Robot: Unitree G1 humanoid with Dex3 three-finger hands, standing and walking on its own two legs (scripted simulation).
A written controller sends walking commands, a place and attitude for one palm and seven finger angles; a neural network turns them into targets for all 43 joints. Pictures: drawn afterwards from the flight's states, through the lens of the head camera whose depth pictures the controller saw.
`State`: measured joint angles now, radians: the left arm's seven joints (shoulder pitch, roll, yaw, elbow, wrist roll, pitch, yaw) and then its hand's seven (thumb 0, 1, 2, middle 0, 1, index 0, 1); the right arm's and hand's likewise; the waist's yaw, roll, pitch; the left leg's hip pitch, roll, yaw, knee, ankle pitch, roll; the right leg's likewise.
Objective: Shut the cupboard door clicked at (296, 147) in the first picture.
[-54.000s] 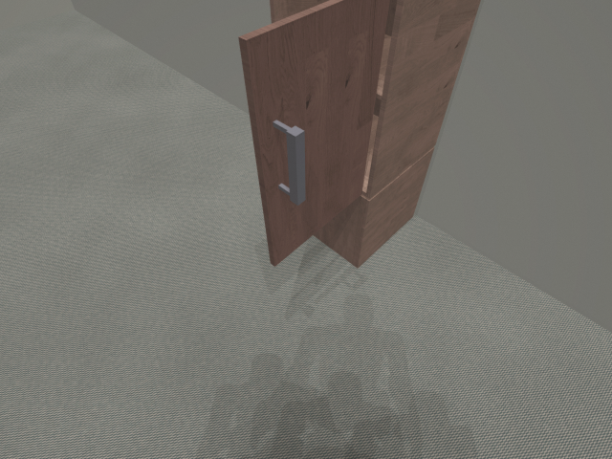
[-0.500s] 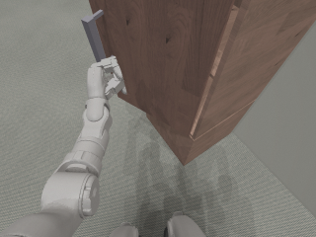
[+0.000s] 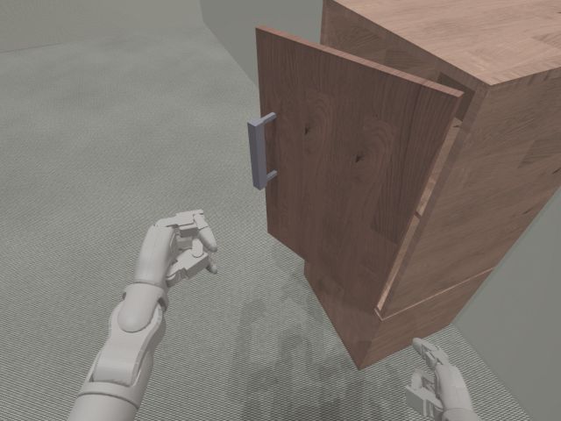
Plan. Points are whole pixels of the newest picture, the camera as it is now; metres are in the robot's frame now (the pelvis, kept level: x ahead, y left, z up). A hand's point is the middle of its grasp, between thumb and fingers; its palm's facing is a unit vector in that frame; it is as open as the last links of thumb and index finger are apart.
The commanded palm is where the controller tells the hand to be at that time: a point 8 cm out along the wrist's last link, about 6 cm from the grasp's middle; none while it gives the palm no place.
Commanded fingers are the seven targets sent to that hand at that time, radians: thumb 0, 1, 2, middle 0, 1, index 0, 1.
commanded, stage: draw the hand back to the body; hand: left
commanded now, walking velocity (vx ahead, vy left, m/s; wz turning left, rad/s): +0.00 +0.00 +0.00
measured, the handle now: (265, 152) +0.66 +0.08 +0.01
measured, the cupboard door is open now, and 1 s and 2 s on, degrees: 23 23 23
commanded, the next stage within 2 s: step back with the hand held close in 0.92 s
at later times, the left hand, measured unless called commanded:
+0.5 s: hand (33, 299) +0.20 +0.28 +0.16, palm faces +0.42 -0.82 -0.39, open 5.8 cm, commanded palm +0.15 +0.31 +0.18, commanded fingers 0.00 0.90 0.90 -0.23 -0.33 -0.23 -0.33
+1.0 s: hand (16, 305) +0.19 +0.27 +0.18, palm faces +0.48 -0.78 -0.40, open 7.4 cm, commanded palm +0.14 +0.31 +0.19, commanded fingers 0.00 0.90 0.90 -0.20 -0.30 -0.20 -0.30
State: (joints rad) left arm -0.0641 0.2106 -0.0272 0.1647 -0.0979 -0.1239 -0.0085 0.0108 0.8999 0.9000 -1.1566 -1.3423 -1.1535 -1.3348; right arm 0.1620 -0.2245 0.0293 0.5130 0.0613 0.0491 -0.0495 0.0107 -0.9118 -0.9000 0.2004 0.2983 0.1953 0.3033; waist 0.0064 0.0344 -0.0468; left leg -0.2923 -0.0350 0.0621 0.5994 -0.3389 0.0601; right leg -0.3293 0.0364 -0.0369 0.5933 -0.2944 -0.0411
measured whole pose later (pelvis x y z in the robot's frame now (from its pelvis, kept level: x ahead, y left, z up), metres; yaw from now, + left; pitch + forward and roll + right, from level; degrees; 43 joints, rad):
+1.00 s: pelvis +0.00 +0.00 +0.01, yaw +1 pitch -5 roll -1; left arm 0.45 0.35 0.34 -0.38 -0.07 -0.09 0.11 0.01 0.89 0.90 -0.21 -0.31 -0.21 -0.30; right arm 0.20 -0.23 0.02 0.64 0.02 -0.09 -0.06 0.01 -0.91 -0.90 0.20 0.30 0.20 0.30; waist 0.06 0.08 0.00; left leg -0.07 -0.04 0.04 0.41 -0.26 0.06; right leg -0.09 0.04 -0.05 0.38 -0.21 -0.04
